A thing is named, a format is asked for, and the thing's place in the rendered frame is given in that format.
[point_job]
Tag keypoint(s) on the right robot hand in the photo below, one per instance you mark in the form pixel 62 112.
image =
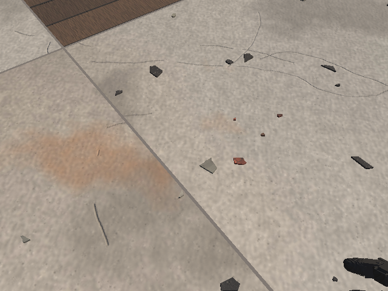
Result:
pixel 376 269

